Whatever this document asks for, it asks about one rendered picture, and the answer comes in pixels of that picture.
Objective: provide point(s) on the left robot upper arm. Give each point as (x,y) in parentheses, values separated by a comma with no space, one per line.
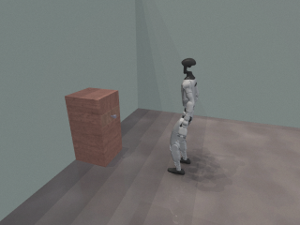
(188,91)

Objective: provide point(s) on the drawer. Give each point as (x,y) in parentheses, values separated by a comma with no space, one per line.
(106,118)

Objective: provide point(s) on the robot right shin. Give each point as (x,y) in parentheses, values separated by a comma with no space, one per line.
(183,148)

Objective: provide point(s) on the left robot forearm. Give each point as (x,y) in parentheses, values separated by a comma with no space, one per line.
(189,111)

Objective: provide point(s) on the right robot upper arm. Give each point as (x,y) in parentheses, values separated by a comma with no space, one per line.
(197,91)

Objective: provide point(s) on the cabinet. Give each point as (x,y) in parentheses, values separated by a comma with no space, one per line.
(93,143)

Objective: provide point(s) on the robot left foot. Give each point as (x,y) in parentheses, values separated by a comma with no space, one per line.
(174,170)

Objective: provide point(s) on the left robot hand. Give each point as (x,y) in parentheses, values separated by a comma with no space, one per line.
(183,131)

